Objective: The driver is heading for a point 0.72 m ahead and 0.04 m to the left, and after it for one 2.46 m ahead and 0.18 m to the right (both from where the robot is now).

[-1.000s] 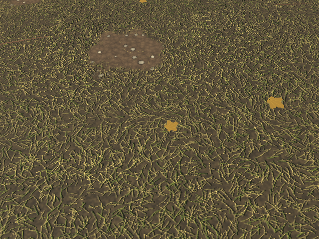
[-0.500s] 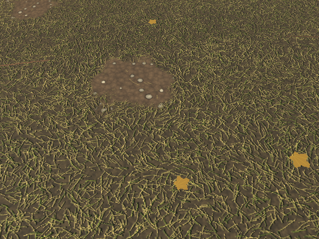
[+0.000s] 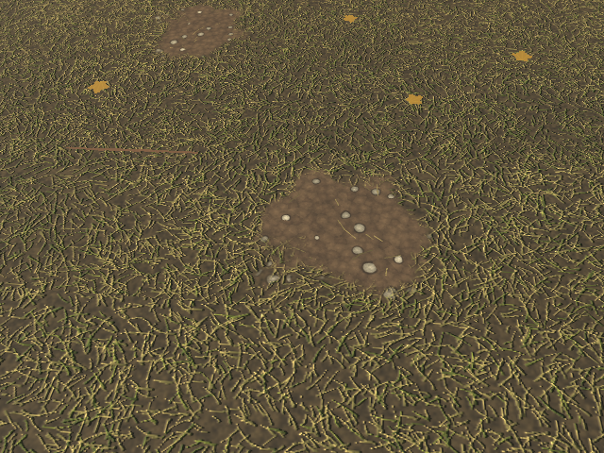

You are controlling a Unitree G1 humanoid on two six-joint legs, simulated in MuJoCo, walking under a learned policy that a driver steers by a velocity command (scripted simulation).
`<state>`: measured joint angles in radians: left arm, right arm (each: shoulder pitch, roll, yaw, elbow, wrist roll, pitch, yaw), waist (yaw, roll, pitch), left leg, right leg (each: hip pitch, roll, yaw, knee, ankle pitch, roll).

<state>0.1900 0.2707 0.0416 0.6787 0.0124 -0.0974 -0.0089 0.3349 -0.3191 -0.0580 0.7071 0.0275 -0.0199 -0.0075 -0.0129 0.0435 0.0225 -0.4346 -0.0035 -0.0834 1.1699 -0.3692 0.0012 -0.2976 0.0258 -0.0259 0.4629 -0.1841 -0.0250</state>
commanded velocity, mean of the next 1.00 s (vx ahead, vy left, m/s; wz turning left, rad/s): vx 0.49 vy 0.00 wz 0.13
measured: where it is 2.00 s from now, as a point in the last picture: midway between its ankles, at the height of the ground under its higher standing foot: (275, 386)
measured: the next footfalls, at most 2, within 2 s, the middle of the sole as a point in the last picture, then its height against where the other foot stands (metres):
left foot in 0.38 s outside the picture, level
right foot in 0.92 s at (318, 370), level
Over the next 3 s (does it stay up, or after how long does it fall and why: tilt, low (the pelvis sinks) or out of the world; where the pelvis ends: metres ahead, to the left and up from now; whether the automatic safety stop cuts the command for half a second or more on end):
stays up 0.63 0.12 0.00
